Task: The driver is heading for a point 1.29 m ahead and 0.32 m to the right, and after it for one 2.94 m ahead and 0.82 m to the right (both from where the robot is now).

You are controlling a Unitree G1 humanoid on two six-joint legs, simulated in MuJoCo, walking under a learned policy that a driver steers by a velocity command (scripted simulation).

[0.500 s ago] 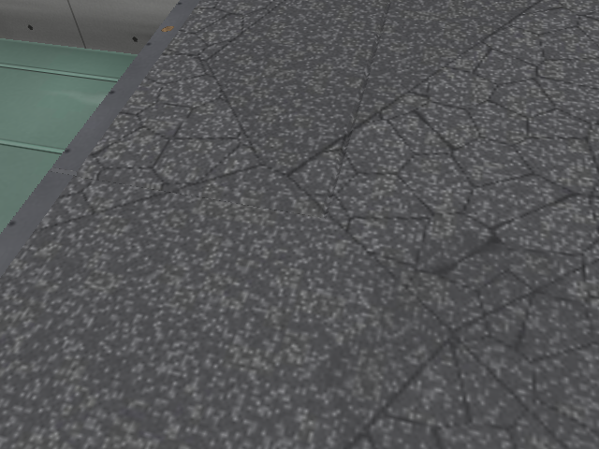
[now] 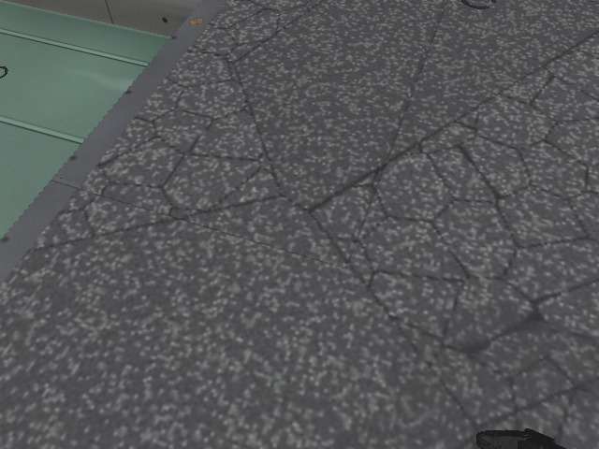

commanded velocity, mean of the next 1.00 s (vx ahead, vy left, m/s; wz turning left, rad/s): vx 0.50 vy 0.00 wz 0.00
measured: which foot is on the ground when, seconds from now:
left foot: up 0.00-0.00, down 0.02-0.60, up 0.62-1.00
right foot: down 0.00-0.02, up 0.04-0.56, down 0.58-1.00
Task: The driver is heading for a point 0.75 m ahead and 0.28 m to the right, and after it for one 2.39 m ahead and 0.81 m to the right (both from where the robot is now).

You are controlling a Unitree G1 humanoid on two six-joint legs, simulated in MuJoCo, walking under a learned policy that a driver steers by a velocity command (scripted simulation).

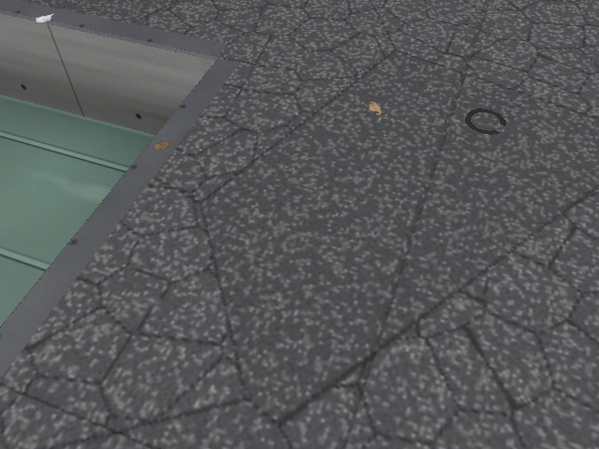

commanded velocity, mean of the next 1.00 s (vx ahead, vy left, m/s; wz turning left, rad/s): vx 0.50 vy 0.00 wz -0.38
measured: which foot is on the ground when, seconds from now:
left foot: up 0.00-0.12, down 0.14-0.72, up 0.74-1.00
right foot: down 0.00-0.14, up 0.16-0.68, down 0.70-1.00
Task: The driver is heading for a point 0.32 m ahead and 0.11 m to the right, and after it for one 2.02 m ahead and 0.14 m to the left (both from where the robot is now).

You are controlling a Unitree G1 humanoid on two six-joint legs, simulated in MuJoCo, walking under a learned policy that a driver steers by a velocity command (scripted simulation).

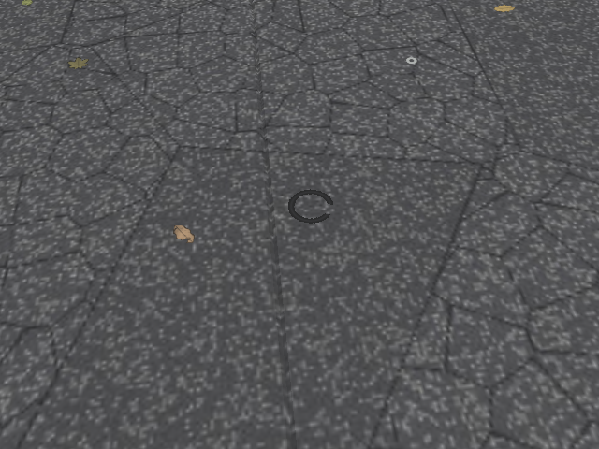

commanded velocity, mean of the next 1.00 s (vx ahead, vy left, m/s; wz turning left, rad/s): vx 0.50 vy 0.00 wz -0.35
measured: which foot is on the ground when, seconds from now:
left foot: up 0.00-0.24, down 0.26-0.78, up 0.80-1.00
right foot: down 0.00-0.26, up 0.28-0.76, down 0.78-1.00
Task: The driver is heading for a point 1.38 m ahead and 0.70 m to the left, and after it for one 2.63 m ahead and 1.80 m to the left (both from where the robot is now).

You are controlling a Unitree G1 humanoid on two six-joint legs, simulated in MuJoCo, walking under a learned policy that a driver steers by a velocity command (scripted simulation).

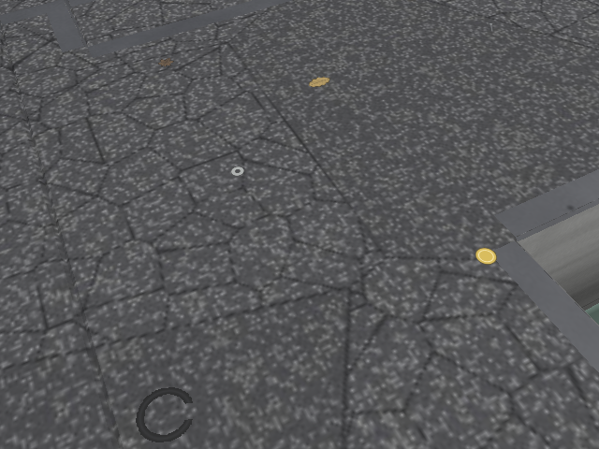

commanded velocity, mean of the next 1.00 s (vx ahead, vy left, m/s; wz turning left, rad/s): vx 0.50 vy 0.00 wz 0.54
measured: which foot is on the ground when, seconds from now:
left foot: up 0.00-0.30, down 0.32-0.84, up 0.86-1.00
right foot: down 0.00-0.34, up 0.36-0.82, down 0.84-1.00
